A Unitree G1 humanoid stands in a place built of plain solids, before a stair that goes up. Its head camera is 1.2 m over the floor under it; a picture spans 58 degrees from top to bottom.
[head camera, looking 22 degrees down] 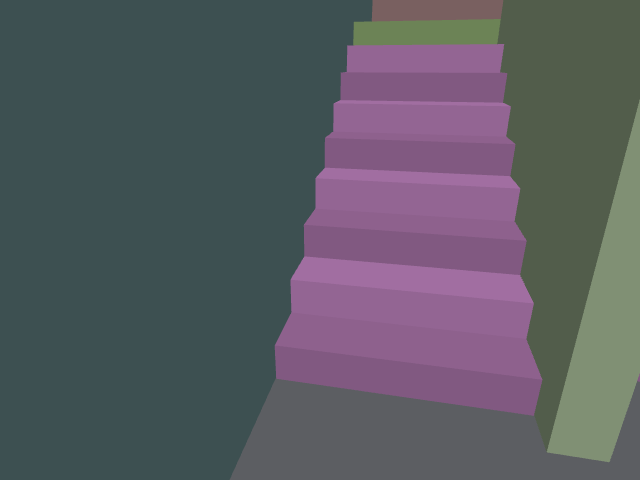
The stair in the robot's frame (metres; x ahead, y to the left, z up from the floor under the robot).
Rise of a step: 0.17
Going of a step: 0.26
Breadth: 0.99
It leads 12 degrees to the right of straight ahead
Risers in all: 9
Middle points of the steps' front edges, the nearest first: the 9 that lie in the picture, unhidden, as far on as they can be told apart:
1.34 -0.30 0.17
1.59 -0.36 0.33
1.84 -0.41 0.50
2.09 -0.46 0.66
2.33 -0.51 0.83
2.58 -0.56 0.99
2.83 -0.62 1.16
3.08 -0.67 1.32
3.36 -0.73 1.49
